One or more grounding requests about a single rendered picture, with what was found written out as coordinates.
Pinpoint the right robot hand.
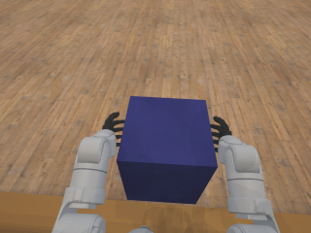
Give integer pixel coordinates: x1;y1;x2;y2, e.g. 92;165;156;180
210;116;232;152

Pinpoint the left robot hand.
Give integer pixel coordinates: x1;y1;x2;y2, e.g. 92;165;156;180
102;112;125;147

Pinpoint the robot left upper arm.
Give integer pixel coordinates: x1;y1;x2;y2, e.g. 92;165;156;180
53;213;106;233

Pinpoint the carton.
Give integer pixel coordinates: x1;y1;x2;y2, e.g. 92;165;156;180
117;96;218;205

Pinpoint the robot right upper arm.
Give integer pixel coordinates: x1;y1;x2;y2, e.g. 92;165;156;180
226;223;277;233

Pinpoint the robot left forearm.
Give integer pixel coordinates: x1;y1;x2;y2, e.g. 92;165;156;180
52;129;117;233

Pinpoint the left robot shin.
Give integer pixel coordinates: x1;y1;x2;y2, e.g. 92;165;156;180
140;225;153;232

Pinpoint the robot right forearm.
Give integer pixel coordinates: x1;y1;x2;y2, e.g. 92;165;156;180
218;135;280;233

